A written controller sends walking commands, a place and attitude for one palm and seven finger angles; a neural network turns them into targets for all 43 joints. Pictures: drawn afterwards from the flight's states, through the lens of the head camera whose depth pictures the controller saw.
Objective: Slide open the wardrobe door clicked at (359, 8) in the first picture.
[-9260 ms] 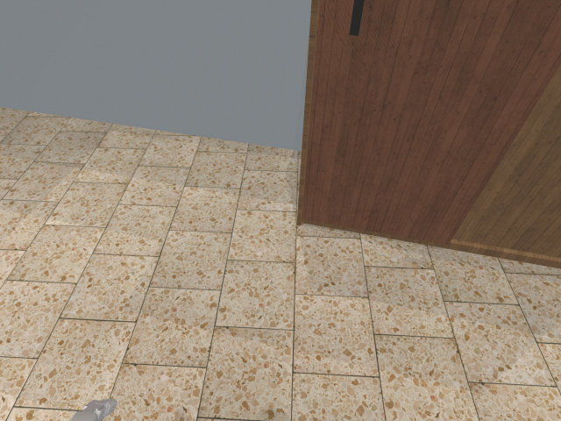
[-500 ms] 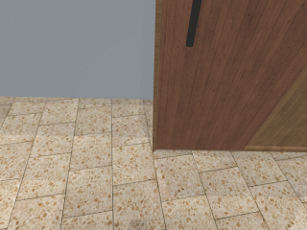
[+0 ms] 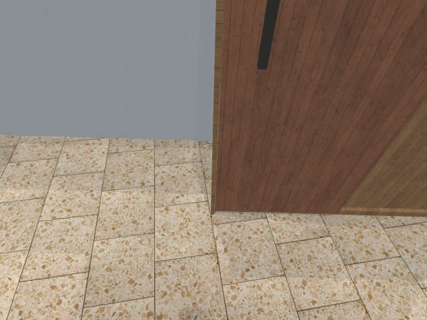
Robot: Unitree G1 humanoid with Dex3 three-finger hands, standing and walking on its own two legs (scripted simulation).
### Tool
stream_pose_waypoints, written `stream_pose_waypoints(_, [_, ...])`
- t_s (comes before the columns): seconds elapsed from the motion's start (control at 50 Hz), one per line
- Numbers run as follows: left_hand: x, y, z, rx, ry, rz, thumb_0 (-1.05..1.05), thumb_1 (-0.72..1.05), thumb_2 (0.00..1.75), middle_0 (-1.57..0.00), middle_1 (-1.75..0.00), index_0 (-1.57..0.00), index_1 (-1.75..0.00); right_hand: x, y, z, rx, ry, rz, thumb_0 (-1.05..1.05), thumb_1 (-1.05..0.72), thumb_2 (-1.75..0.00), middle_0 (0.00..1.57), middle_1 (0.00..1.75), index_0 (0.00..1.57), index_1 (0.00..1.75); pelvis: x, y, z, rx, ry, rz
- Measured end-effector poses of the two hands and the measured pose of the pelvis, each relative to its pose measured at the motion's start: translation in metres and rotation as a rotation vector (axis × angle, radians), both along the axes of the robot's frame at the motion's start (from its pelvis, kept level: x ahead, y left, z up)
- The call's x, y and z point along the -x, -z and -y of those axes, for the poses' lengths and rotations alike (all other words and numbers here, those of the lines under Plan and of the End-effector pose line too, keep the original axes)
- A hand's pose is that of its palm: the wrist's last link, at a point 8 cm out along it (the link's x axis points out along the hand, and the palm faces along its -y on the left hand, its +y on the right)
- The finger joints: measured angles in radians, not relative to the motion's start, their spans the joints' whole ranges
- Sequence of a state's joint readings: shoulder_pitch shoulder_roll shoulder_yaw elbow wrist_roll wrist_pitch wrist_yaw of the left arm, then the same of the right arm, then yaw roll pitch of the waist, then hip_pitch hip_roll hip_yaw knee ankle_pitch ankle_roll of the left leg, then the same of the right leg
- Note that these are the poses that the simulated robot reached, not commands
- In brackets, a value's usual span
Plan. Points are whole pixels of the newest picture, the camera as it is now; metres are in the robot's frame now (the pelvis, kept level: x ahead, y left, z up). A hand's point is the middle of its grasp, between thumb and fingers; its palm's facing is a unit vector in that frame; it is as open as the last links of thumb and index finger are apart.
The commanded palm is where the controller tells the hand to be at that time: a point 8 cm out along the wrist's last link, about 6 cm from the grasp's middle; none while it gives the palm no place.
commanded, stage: look again from close up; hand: left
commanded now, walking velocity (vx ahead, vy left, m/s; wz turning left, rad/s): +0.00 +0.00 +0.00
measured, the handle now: (266, 28) +0.73 -0.08 +0.21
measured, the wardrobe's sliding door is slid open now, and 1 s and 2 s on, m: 0.00 0.00 0.00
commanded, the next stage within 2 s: shuffle to correct the standing spot in 0.10 s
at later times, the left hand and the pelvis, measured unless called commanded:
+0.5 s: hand out of the picture -0.03 +0.14 -0.19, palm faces +0.06 -0.99 -0.15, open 7.3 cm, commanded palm none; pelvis +0.03 -0.02 -0.01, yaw -1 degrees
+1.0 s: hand (165, 306) +0.18 +0.12 -0.18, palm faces +0.07 -0.99 -0.14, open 7.3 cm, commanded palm none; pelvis +0.18 -0.05 +0.00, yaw +0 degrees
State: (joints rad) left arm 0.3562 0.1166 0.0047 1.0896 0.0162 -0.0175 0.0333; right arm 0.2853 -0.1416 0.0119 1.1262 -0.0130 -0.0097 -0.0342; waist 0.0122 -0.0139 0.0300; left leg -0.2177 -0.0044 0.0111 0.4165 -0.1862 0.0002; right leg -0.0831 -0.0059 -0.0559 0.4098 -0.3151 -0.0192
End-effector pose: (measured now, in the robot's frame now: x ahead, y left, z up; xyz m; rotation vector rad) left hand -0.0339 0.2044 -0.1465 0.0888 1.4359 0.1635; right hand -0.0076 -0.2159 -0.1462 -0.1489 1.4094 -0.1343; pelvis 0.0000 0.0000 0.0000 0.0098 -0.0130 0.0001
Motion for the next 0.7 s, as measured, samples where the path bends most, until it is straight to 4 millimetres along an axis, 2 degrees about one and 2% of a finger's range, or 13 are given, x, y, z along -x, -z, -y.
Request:
stream_pose_waypoints(0.32, [0.007,0.002,0.007,0.007,-0.014,-0.035,0.0,0.91,0.9,-0.2,-0.3,-0.2,-0.3,-0.002,0.003,0.003,-0.008,0.005,-0.014,0.01,-0.93,-0.9,0.2,0.3,0.2,0.3,-0.007,0.003,0.006,-0.003,0.0,0.0])
stream_pose_waypoints(0.44, [0.005,0.009,0.012,0.019,-0.01,-0.078,0.0,0.91,0.9,-0.2,-0.3,-0.2,-0.3,-0.004,0.009,0.006,-0.016,0.043,-0.027,0.01,-0.92,-0.9,0.2,0.3,0.2,0.3,-0.022,0.009,0.015,-0.011,0.011,-0.02])
stream_pose_waypoints(0.54, [-0.006,0.012,0.019,0.009,-0.02,-0.097,0.0,0.91,0.9,-0.2,-0.3,-0.2,-0.3,-0.013,0.015,0.018,-0.015,0.062,-0.051,0.0,-0.91,-0.9,0.2,0.3,0.2,0.3,-0.041,0.017,0.027,-0.005,0.01,-0.046])
stream_pose_waypoints(0.58, [-0.01,0.014,0.023,0.004,-0.042,-0.096,0.0,0.91,0.9,-0.2,-0.3,-0.2,-0.3,-0.022,0.016,0.024,-0.009,0.051,-0.069,0.0,-0.91,-0.9,0.2,0.3,0.2,0.3,-0.052,0.019,0.032,0.003,-0.007,-0.05])
stream_pose_waypoints(0.62, [-0.011,0.015,0.028,0.002,-0.067,-0.1,0.0,0.91,0.9,-0.2,-0.3,-0.2,-0.3,-0.04,0.015,0.03,0.001,0.026,-0.081,0.01,-0.91,-0.9,0.2,0.3,0.2,0.3,-0.064,0.02,0.034,0.005,-0.021,-0.05])
stream_pose_waypoints(0.7, [-0.008,0.014,0.041,0.02,-0.095,-0.169,0.0,0.91,0.9,-0.2,-0.3,-0.2,-0.3,-0.104,0.012,0.041,0.035,-0.025,-0.031,0.01,-0.92,-0.9,0.2,0.3,0.2,0.3,-0.089,0.021,0.034,0.004,-0.021,-0.046])
